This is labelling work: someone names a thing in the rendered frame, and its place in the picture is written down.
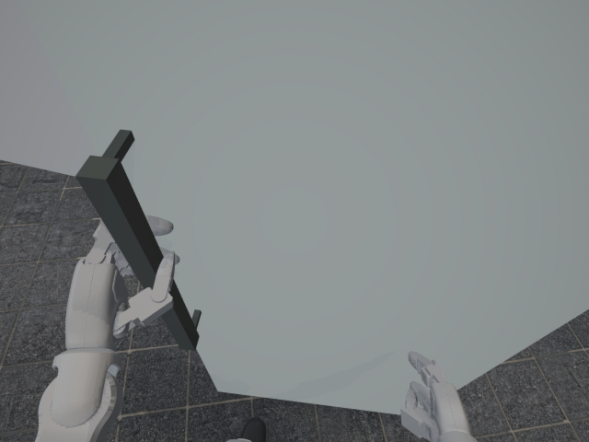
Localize fridge door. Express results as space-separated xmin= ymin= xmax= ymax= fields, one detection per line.
xmin=18 ymin=0 xmax=589 ymax=415

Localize robot right hand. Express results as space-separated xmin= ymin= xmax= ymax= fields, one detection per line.
xmin=400 ymin=351 xmax=471 ymax=442

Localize handle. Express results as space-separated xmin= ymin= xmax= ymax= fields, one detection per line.
xmin=75 ymin=130 xmax=202 ymax=351

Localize robot left foot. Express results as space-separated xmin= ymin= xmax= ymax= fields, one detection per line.
xmin=241 ymin=417 xmax=266 ymax=442

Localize left robot forearm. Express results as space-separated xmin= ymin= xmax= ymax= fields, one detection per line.
xmin=35 ymin=348 xmax=123 ymax=442

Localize robot left hand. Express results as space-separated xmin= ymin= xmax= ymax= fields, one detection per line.
xmin=65 ymin=215 xmax=179 ymax=351

